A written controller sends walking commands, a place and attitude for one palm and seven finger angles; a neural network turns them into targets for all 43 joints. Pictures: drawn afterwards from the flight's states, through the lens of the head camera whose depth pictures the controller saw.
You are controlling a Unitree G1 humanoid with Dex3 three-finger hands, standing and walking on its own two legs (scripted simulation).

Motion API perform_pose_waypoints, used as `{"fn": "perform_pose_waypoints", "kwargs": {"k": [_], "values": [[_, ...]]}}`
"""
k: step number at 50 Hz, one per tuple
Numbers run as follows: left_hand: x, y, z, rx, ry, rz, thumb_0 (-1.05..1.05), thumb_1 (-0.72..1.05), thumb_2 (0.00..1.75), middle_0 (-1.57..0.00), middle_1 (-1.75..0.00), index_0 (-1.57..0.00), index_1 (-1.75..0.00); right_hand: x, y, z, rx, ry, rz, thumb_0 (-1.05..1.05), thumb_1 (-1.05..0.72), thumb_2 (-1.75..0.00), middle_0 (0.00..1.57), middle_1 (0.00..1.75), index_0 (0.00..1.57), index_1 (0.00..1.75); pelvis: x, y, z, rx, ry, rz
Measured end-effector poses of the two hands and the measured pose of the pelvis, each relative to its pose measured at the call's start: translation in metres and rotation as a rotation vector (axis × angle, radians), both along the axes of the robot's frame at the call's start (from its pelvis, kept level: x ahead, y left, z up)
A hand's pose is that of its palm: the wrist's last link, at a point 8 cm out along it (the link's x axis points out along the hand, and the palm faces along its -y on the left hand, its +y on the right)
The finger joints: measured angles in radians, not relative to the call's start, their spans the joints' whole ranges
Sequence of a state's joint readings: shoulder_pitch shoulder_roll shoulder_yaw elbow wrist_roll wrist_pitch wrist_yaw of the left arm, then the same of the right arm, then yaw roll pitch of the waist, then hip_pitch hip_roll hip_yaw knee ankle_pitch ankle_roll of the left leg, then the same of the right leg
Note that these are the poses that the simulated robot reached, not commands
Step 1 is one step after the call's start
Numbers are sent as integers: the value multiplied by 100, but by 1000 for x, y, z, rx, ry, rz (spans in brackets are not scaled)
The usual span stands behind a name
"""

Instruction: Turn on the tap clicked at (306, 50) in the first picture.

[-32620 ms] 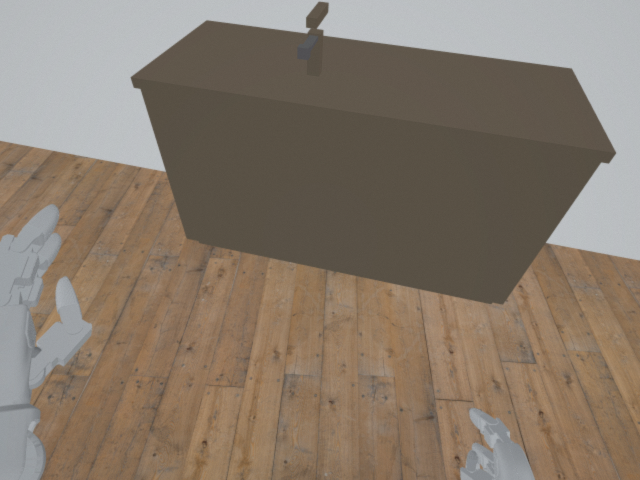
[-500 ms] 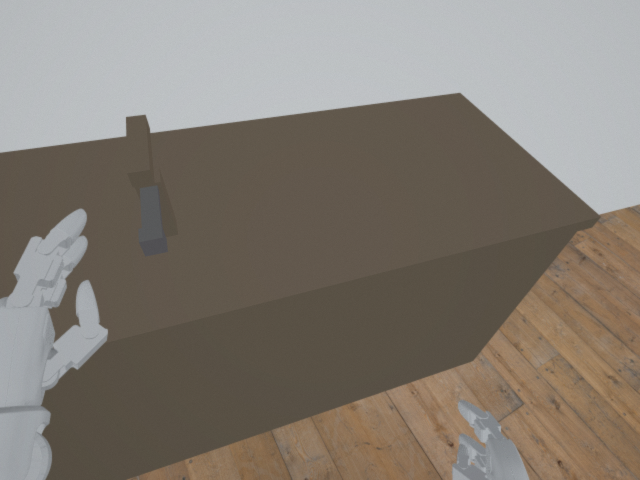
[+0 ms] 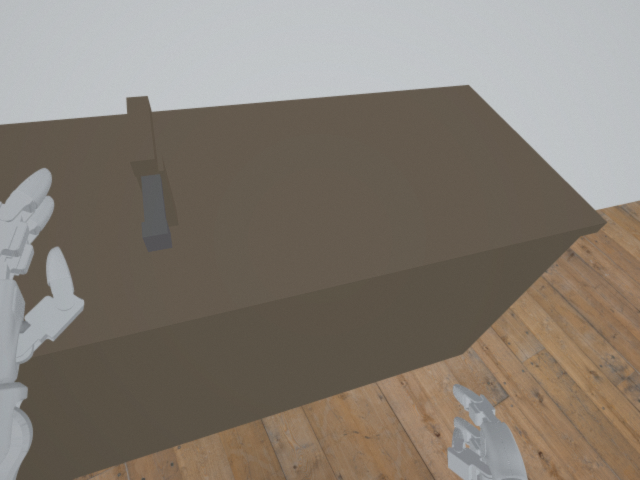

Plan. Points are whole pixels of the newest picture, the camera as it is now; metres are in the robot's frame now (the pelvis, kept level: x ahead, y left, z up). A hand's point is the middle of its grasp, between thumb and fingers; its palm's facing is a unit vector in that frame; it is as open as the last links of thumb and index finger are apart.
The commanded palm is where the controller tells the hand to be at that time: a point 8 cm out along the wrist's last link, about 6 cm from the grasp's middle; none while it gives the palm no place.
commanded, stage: come to a stop and stand still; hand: left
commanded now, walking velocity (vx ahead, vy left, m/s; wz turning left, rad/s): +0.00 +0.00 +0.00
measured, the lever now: (157, 235) +0.36 +0.24 +0.09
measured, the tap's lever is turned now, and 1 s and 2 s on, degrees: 0 0 0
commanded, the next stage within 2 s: look again from close up in 0.60 s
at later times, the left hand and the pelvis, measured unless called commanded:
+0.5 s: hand (117, 314) +0.21 +0.21 +0.16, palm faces +0.39 -0.86 -0.34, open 7.4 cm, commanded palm +0.16 +0.25 +0.18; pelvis +0.00 -0.04 +0.00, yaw +0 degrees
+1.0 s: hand (118, 310) +0.22 +0.21 +0.16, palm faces +0.39 -0.84 -0.37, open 7.4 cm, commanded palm +0.16 +0.24 +0.18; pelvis +0.01 -0.04 +0.00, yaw +1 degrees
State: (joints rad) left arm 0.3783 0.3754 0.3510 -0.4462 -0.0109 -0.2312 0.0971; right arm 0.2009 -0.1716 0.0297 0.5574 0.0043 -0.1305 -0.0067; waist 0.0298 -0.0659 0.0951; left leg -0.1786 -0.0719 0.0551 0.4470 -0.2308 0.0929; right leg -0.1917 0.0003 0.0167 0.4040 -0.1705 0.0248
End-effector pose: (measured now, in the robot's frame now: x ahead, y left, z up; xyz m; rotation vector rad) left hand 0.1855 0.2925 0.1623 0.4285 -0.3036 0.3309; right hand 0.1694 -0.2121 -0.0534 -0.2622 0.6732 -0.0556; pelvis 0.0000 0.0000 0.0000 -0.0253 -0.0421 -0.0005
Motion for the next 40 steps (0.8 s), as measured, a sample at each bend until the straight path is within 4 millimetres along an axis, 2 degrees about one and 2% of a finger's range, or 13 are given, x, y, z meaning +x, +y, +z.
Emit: {"fn": "perform_pose_waypoints", "kwargs": {"k": [8,18,28,40], "values": [[-7,-16,18,33,-49,-1,2,89,90,-21,-30,-20,-30,6,-14,-4,6,10,-3,2,-90,-90,20,30,21,30,5,-11,0,-1,-2,8],[-11,-28,-2,-36,47,48,2,89,90,-21,-30,-20,-30,6,-30,-3,12,-7,-10,2,-90,-90,20,30,21,30,1,-27,2,3,-2,4],[-10,-44,12,-2,8,20,2,89,90,-21,-31,-21,-30,1,-45,-4,5,-3,-20,2,-90,-90,20,30,21,30,-1,-37,3,6,6,1],[-5,-47,3,-13,70,26,2,89,90,-21,-30,-21,-30,-3,-52,-10,7,32,-42,2,-90,-90,20,30,21,30,3,-40,4,9,14,5]]}}
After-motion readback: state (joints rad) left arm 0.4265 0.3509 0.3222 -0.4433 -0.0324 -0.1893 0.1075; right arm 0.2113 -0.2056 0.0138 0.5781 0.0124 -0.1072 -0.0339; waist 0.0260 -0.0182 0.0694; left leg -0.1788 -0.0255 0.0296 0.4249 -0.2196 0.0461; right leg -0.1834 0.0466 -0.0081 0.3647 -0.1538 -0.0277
